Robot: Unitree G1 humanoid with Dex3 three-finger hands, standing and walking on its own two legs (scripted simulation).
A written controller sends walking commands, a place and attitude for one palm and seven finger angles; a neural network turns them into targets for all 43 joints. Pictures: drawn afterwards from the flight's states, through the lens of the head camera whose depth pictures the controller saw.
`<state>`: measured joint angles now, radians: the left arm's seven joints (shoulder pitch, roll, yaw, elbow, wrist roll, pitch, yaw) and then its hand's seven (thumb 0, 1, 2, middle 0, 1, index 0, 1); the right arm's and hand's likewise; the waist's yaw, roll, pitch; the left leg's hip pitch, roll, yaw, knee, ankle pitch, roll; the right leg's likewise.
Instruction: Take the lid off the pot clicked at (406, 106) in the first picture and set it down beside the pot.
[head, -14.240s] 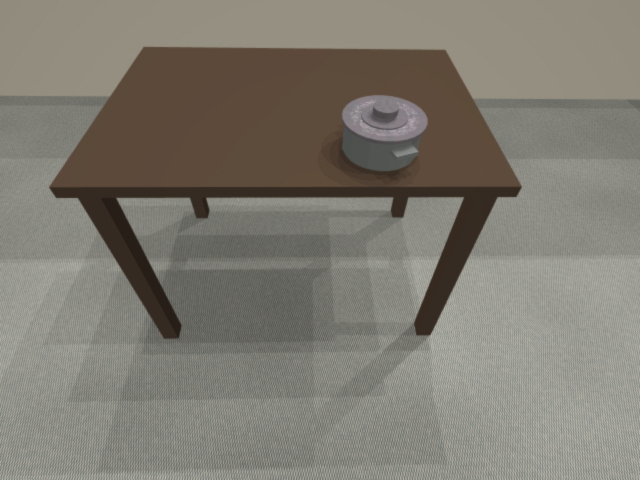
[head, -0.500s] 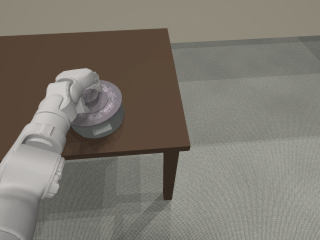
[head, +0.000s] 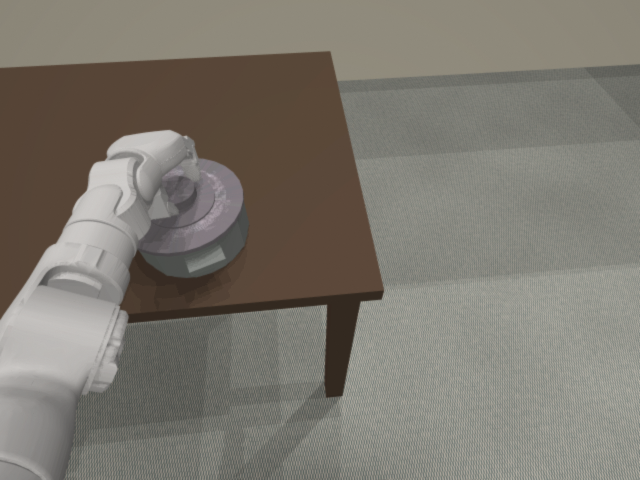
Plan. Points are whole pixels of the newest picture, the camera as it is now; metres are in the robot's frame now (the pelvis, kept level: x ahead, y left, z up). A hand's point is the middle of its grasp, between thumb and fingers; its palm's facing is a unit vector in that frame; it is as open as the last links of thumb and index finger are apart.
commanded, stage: close the fingers and squeeze the knob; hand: left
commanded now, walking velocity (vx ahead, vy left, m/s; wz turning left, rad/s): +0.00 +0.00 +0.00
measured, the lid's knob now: (176, 193) +0.51 +0.17 +0.05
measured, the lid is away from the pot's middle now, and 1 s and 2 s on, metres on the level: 0.00 0.00 0.00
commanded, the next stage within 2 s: lift the lid straight up in 0.68 s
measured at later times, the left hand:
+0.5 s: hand (163, 194) +0.48 +0.18 +0.08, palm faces -0.37 -0.07 -0.93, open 8.7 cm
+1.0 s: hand (163, 193) +0.47 +0.18 +0.09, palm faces -0.38 -0.06 -0.92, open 8.7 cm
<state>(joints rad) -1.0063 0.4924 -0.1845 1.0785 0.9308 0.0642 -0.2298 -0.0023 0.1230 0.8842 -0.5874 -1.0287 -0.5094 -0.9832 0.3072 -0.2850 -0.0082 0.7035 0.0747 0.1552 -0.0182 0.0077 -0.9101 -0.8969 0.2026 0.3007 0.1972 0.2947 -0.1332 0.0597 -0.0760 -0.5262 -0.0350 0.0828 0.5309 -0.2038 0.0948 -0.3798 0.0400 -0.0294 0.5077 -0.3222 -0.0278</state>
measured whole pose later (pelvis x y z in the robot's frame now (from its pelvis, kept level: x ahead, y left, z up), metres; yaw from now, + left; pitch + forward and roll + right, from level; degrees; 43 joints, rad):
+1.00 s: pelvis +0.00 +0.00 +0.00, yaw +1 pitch +11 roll -1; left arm -0.99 0.49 -0.21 1.05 0.92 0.07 -0.24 0.00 0.21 0.78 -0.62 -1.03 -0.48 -0.96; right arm 0.31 -0.29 -0.02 0.72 0.07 0.13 -0.02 0.01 -0.91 -0.90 0.20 0.30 0.20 0.29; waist -0.13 0.07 -0.07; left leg -0.51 -0.04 0.07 0.52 -0.20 0.09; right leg -0.36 0.04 -0.04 0.50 -0.32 -0.03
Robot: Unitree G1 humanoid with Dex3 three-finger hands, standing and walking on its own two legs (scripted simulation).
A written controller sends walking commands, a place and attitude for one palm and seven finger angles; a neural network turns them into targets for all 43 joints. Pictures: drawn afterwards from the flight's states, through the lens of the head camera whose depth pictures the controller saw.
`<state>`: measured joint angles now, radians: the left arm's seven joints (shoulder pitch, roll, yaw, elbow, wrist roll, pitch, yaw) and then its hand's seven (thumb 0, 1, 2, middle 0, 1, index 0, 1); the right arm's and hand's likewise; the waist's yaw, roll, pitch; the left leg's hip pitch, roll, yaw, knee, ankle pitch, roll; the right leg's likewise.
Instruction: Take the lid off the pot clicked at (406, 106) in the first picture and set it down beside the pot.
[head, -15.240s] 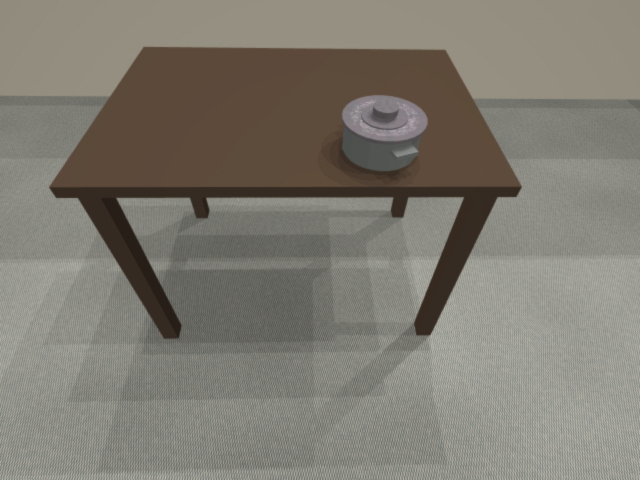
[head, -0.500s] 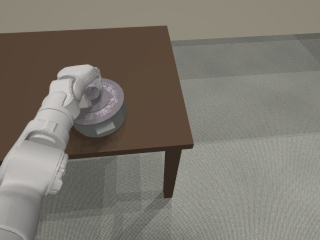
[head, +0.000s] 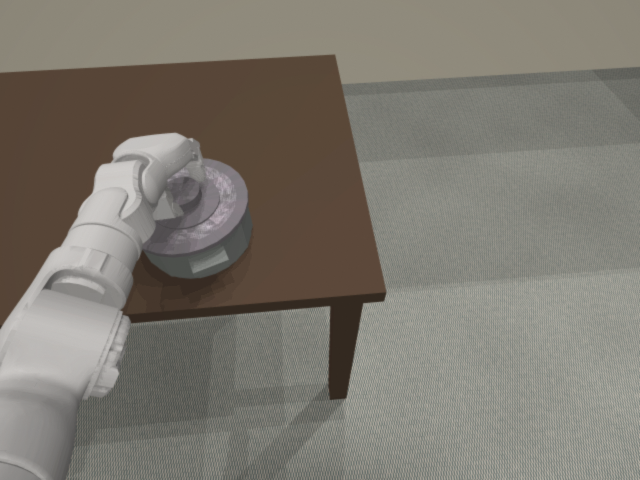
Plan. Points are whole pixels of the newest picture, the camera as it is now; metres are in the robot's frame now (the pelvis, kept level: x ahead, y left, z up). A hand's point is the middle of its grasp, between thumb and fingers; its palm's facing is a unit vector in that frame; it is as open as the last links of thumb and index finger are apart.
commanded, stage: lift the lid straight up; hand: left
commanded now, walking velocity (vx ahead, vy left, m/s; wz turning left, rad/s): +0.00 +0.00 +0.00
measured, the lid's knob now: (181, 193) +0.51 +0.17 +0.06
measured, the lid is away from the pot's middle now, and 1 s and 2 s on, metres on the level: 0.00 0.00 0.01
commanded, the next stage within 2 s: move the lid sideways beside the pot in 1.78 s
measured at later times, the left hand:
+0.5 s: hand (166, 176) +0.47 +0.16 +0.13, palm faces -0.35 -0.06 -0.93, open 8.7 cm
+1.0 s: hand (148, 149) +0.48 +0.17 +0.16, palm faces -0.33 -0.04 -0.94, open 8.7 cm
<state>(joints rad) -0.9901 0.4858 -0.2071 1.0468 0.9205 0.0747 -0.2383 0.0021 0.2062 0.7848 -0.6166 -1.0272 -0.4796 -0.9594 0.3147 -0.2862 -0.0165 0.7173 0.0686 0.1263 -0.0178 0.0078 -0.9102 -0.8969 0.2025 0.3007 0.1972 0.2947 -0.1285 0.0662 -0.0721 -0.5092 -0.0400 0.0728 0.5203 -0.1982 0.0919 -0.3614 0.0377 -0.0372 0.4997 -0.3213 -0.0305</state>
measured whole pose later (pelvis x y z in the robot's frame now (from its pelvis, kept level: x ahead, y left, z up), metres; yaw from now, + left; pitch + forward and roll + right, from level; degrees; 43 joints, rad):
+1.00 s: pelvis +0.00 -0.01 +0.00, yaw +1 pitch +7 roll -1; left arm -1.12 0.52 -0.24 1.00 0.90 0.12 -0.38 -0.03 0.18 0.79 -0.65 -1.03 -0.50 -0.95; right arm 0.28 -0.30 0.00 0.72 0.08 0.07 -0.02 0.01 -0.91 -0.90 0.20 0.30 0.20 0.29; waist -0.11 0.07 -0.05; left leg -0.42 -0.05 0.05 0.46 -0.17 0.09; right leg -0.28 0.03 -0.05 0.46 -0.31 -0.04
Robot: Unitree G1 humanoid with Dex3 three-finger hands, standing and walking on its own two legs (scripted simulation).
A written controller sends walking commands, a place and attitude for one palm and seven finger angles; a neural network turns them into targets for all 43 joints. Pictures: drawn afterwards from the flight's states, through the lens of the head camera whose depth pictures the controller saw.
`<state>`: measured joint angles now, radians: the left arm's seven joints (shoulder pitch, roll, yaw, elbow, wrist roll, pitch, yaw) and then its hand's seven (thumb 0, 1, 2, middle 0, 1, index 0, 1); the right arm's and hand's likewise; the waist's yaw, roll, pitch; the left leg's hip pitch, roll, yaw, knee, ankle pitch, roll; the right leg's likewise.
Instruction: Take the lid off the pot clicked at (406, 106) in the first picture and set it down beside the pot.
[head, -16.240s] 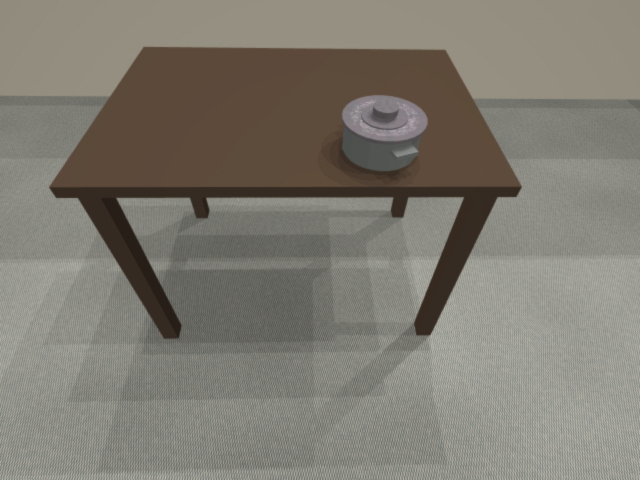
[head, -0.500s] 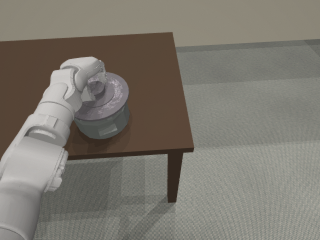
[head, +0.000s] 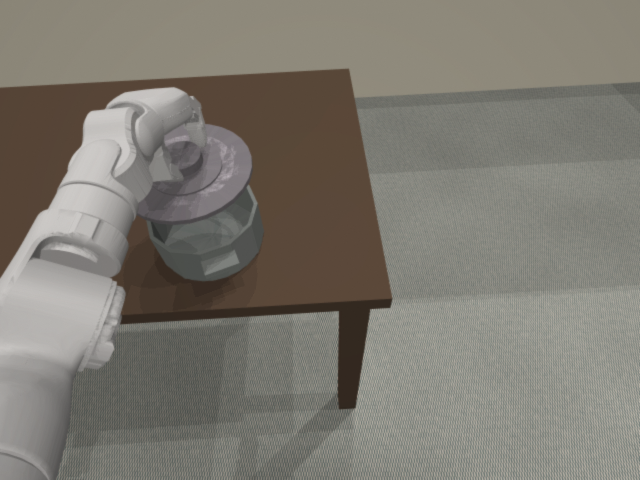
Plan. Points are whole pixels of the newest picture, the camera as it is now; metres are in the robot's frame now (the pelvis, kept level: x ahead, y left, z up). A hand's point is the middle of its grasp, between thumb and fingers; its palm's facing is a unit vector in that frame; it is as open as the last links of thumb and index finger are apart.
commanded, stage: lift the lid straight up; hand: left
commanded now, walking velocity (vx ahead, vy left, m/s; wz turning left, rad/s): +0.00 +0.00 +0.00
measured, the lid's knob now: (181, 158) +0.51 +0.16 +0.13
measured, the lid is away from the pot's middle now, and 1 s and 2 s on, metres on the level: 0.00 0.01 0.15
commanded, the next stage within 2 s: move the lid sideways beside the pot in 0.78 s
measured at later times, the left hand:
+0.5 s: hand (149, 129) +0.49 +0.18 +0.20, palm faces -0.31 -0.02 -0.95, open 8.7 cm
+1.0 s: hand (151, 118) +0.49 +0.17 +0.21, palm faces -0.30 -0.07 -0.95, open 8.7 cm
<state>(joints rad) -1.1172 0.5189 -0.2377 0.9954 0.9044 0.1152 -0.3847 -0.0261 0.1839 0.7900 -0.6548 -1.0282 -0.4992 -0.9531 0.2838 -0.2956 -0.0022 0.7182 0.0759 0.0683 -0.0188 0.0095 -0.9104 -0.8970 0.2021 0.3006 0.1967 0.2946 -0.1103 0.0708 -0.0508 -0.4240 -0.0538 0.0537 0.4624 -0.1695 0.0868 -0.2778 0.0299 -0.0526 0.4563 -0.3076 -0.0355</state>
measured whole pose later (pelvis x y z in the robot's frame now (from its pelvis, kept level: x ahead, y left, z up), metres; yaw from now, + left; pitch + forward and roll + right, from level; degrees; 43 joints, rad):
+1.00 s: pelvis -0.01 +0.01 +0.00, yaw +0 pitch +8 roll -1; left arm -1.29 0.51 -0.23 1.08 0.93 0.17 -0.45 -0.03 0.18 0.79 -0.66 -1.03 -0.50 -0.95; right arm 0.29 -0.30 0.01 0.73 0.06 0.02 -0.02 0.01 -0.91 -0.90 0.20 0.30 0.20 0.29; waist -0.12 0.07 -0.06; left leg -0.42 -0.07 0.05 0.43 -0.14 0.10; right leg -0.28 0.02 -0.05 0.44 -0.29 -0.02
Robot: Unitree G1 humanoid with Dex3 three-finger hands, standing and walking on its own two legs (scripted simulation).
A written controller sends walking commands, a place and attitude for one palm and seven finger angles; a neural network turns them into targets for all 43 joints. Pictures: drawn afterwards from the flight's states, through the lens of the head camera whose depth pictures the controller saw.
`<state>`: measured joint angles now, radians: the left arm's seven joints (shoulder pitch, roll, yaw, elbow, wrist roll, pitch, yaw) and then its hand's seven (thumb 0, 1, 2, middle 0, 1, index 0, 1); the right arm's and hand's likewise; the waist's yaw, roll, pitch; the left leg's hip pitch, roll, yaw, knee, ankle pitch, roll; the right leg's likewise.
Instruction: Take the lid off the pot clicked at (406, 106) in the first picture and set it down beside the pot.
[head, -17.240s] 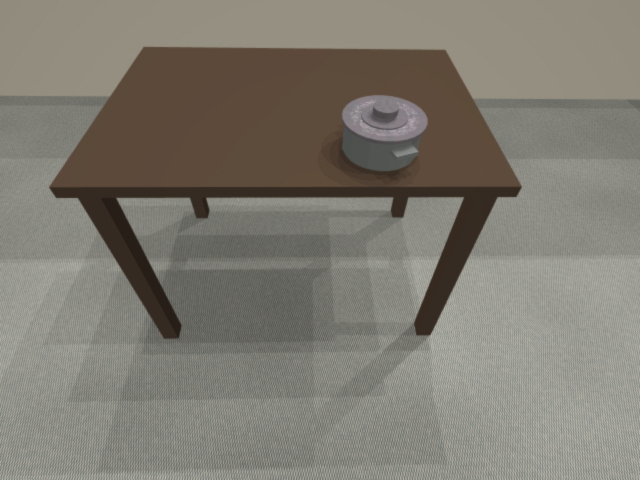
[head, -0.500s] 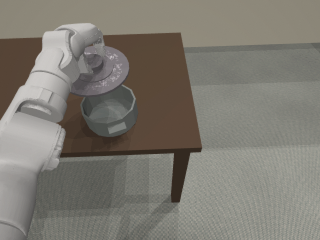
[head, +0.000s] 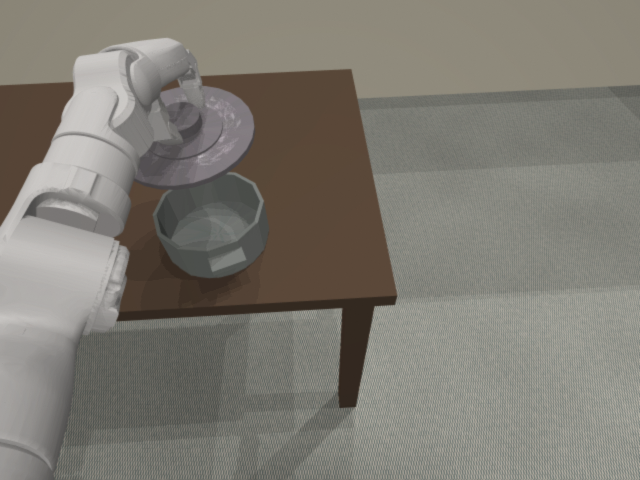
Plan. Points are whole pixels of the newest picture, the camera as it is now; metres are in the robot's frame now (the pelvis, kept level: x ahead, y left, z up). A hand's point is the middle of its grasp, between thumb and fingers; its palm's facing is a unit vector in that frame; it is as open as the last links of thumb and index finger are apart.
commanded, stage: move the lid sideways beside the pot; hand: left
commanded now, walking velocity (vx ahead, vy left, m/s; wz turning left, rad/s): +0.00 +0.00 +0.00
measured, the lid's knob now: (179, 120) +0.53 +0.15 +0.18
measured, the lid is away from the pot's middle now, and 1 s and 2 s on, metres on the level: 0.01 0.15 0.26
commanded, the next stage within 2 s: none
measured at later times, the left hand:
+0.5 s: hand (96, 136) +0.48 +0.23 +0.20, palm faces -0.35 -0.05 -0.94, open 8.7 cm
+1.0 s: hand (39, 139) +0.48 +0.30 +0.20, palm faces -0.35 -0.07 -0.93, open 8.7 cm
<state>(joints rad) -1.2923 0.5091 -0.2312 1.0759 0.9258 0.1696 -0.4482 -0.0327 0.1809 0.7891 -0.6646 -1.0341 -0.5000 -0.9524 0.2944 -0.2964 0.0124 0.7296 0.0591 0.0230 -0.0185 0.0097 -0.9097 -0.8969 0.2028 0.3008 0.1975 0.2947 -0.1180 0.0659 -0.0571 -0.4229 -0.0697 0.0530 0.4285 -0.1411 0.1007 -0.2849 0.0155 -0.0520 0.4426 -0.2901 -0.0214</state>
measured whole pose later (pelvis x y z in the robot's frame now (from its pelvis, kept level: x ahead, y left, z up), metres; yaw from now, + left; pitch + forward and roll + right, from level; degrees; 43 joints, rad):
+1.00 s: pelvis +0.00 +0.02 +0.00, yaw +1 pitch +9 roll -3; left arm -1.26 0.77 -0.19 1.07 0.95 0.01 -0.54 -0.04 0.19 0.79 -0.66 -1.04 -0.49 -0.95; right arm 0.31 -0.31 0.01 0.73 0.08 0.10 -0.04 0.01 -0.91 -0.90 0.20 0.30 0.20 0.29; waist -0.11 0.04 -0.04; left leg -0.48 -0.07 0.04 0.48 -0.16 0.12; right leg -0.31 0.01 -0.07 0.43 -0.28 0.00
